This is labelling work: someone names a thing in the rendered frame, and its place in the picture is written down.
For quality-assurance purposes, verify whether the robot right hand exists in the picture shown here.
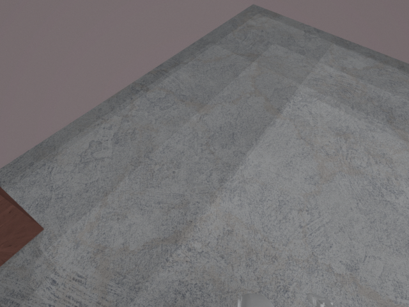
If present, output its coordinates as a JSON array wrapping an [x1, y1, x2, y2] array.
[[307, 293, 334, 307]]

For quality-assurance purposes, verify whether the cabinet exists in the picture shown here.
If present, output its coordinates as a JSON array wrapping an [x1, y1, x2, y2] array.
[[0, 187, 44, 266]]

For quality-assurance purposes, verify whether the right robot thigh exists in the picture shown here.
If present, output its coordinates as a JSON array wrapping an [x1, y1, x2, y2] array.
[[236, 293, 274, 307]]

